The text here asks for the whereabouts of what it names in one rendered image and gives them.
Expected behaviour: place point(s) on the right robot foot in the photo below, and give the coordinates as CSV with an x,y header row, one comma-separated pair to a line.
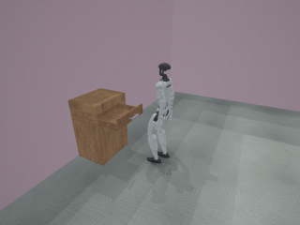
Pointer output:
x,y
163,155

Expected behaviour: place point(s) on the robot left forearm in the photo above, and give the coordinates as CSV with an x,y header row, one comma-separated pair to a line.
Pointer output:
x,y
161,110

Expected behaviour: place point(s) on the robot left hand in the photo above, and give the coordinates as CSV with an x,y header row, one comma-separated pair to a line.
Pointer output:
x,y
158,124

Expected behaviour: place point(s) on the handle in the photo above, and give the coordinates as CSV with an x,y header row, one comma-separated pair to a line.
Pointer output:
x,y
135,116

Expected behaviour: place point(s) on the drawer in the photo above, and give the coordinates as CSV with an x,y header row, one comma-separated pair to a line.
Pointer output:
x,y
118,116

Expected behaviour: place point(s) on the robot left upper arm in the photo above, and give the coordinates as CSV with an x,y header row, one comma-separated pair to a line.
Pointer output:
x,y
159,87

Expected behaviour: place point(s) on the right robot shin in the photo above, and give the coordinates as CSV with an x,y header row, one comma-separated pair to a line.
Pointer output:
x,y
162,142

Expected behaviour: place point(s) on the robot right upper arm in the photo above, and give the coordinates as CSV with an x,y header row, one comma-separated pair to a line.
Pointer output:
x,y
172,91

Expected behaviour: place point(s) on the cabinet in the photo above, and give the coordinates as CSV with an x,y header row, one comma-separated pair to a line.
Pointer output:
x,y
96,143

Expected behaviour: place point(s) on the robot right forearm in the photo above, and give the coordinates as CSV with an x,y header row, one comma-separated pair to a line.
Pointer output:
x,y
170,104

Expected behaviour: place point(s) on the robot right hand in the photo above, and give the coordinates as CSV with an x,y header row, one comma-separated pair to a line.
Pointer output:
x,y
170,113

